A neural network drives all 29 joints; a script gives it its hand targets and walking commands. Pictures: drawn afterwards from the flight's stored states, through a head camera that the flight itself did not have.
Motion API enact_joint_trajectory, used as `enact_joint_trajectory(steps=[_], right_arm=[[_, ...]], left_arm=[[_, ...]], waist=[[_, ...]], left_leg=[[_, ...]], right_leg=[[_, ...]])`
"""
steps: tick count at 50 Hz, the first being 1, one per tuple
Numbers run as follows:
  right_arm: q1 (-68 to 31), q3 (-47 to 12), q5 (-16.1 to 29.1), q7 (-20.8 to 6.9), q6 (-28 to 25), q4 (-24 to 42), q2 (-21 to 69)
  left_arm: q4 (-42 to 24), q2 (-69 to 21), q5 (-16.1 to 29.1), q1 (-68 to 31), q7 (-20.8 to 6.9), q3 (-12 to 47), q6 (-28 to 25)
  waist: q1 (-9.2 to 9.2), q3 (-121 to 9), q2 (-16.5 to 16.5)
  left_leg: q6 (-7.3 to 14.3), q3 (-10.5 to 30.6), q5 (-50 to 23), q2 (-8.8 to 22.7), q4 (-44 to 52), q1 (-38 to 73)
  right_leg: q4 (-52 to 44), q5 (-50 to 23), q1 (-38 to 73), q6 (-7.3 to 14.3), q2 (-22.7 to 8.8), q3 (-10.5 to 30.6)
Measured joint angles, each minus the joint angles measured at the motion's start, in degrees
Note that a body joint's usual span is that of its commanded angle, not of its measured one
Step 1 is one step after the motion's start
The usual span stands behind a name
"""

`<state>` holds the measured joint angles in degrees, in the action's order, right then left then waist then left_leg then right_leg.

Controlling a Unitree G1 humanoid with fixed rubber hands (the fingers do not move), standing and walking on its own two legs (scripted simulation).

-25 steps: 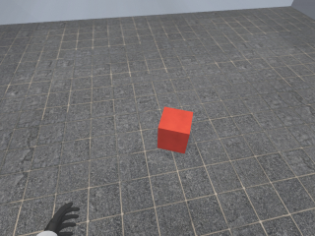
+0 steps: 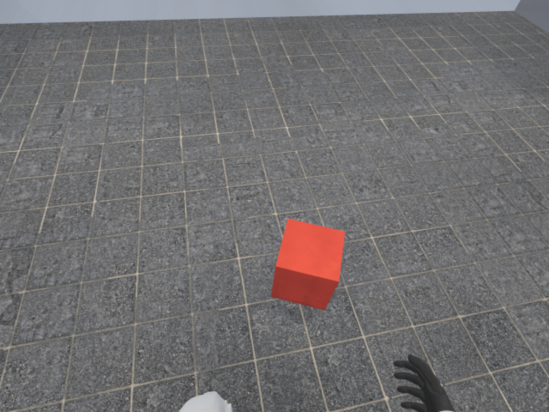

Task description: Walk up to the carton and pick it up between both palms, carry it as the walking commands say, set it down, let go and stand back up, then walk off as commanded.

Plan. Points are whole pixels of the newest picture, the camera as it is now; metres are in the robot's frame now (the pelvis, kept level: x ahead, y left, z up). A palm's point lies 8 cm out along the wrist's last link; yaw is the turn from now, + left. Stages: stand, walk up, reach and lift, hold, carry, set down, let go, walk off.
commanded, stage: walk up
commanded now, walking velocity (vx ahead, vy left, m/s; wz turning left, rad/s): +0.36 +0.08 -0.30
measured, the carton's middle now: (306, 265) +0.68 -0.09 -0.62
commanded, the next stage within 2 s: none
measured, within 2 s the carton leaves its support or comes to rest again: neither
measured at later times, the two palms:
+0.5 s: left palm (140, 318) +0.25 +0.25 -0.10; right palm (423, 393) +0.20 -0.23 -0.12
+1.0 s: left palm (179, 258) +0.38 +0.22 -0.10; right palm (458, 402) +0.19 -0.29 -0.13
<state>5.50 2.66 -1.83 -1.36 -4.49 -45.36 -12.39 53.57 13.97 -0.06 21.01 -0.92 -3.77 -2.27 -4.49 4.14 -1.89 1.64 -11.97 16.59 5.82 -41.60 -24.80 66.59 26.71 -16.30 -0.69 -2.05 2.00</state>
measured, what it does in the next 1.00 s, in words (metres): walks ahead: right foot, then left foot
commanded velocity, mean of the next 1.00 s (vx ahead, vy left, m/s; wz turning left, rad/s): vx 0.14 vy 0.00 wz -0.12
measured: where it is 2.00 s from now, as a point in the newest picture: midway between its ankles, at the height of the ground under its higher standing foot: (295, 403)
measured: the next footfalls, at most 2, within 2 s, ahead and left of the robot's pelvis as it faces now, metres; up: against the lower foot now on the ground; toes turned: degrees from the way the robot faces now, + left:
right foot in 0.24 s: +0.20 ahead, -0.11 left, +0.00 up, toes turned -12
left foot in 0.56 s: +0.27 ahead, +0.15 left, +0.00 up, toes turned +5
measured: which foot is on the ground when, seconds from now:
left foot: down 0.00-0.24, up 0.26-0.54, down 0.56-0.96, up 0.98-1.00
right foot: up 0.00-0.22, down 0.24-0.58, up 0.60-0.94, down 0.96-1.00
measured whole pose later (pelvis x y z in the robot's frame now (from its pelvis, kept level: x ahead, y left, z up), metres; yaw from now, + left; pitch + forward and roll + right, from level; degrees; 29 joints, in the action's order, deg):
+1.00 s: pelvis +0.21 -0.01 +0.01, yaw -8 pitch -1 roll +0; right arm 12.5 4.9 -1.0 1.4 2.4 -53.4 -15.4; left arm 49.3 13.2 -0.7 4.2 -1.2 -4.1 2.1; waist 3.2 9.2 2.1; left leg -3.1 -5.4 25.9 8.7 -43.5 -19.2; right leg 35.2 10.8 -21.9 0.5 -1.9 -4.0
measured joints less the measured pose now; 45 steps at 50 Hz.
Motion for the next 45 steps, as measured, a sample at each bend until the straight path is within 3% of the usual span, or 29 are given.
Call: enact_joint_trajectory(steps=[3,7,10,12,14,17,19,24,27,29,31,34,37,45], right_arm=[[3.6,0.4,-0.2,1.1,0.1,-2.9,0.5],[9.4,1.0,-0.1,1.6,0.7,-7.3,0.0],[13.2,1.5,0.0,1.3,1.3,-10.0,-1.0],[15.7,1.6,0.7,1.0,1.9,-11.4,-1.4],[17.0,1.6,1.2,0.9,2.8,-12.6,-1.6],[15.9,1.6,0.7,0.6,4.5,-12.9,-1.1],[14.1,1.5,0.5,0.4,4.7,-12.5,-0.6],[8.6,1.0,0.3,0.0,4.8,-9.6,0.6],[5.7,0.8,0.4,-0.3,4.0,-7.8,0.9],[4.9,0.8,0.0,-0.2,2.9,-6.9,1.3],[4.8,0.4,-0.2,0.2,2.3,-6.1,2.0],[6.3,0.6,0.2,1.7,2.4,-5.9,2.2],[8.5,1.0,0.7,3.0,2.8,-7.4,2.0],[10.1,1.5,-0.1,2.7,4.8,-9.6,0.1]], left_arm=[[-1.7,0.4,-0.5,-4.8,0.1,-0.1,0.2],[-4.6,0.7,-0.8,-11.4,-0.1,0.0,0.9],[-6.5,0.1,-1.0,-15.5,-0.4,0.3,1.0],[-7.2,-0.4,-1.5,-17.0,-0.4,0.6,0.6],[-7.2,-1.4,-2.1,-17.8,0.1,1.1,-0.2],[-6.3,-2.5,-1.7,-16.1,1.4,2.0,-0.5],[-5.1,-3.2,-1.5,-14.3,1.9,2.4,-0.4],[-2.2,-3.8,-1.7,-9.8,1.6,2.0,-0.8],[-0.4,-3.4,-1.1,-7.5,1.3,1.3,-0.1],[0.9,-2.7,-0.7,-5.9,1.2,0.7,1.1],[1.6,-1.9,-0.9,-4.4,1.3,0.3,2.6],[1.2,-1.3,-1.5,-4.2,0.3,-0.5,4.2],[-0.1,-0.3,-1.5,-6.7,-0.5,-1.7,4.6],[-3.3,0.1,-0.5,-15.1,-0.3,-1.3,6.0]], waist=[[2.84,0.8,-1.1],[6.04,1.1,-0.4],[7.77,1.4,1.1],[8.58,0.9,2.0],[9.05,0.6,4.1],[8.47,-0.2,5.5],[7.85,-0.6,5.9],[5.41,-0.8,4.8],[4.08,-0.4,3.7],[3.60,-0.6,2.4],[3.19,-1.0,0.5],[4.14,-1.4,-0.4],[4.94,-0.5,-1.2],[7.51,2.8,0.2]], left_leg=[[0.7,-2.0,0.7,-1.0,4.0,4.7],[0.4,-3.8,0.8,-1.8,9.3,10.4],[-0.3,-5.1,2.5,-2.0,10.1,13.2],[-0.9,-5.3,5.3,-1.8,7.3,13.7],[-1.6,-1.7,10.4,-1.2,-0.7,11.3],[-3.1,4.3,13.1,-2.0,-15.4,5.7],[-4.2,5.8,11.6,-1.1,-18.4,3.5],[-5.8,6.6,9.0,0.7,-7.8,2.4],[-5.5,6.2,2.9,0.7,3.6,4.9],[-4.3,5.5,-3.5,0.4,7.4,6.6],[-2.6,4.0,-1.3,0.4,4.9,6.7],[-2.1,2.9,1.1,1.2,5.3,8.2],[-2.6,2.4,0.3,1.9,8.1,10.3],[-4.6,2.8,-0.9,3.1,10.5,11.2]], right_leg=[[5.5,-2.7,-7.6,-0.4,-1.1,-1.3],[-8.6,-1.8,-11.1,-0.9,-2.6,-4.6],[-22.4,-5.8,-10.1,-0.5,-2.9,-7.0],[-30.1,-13.4,-7.7,0.8,-2.4,-8.2],[-28.0,-14.1,-7.5,2.8,-1.7,-9.0],[-27.9,-10.2,-5.3,3.0,-1.3,-9.4],[-30.6,-10.5,-2.7,2.1,-1.0,-9.8],[-36.0,-11.4,2.3,1.4,-1.2,-10.0],[-35.8,-10.5,3.6,0.3,-1.3,-9.8],[-32.1,-7.3,3.0,0.0,-1.5,-9.2],[-23.9,-0.4,-0.1,0.5,-0.6,-6.0],[-11.2,-1.2,-6.0,-0.5,1.1,-3.5],[-6.2,-3.3,-10.1,-1.9,0.9,-3.0],[-21.9,-5.4,-8.3,-2.9,-1.1,-5.0]])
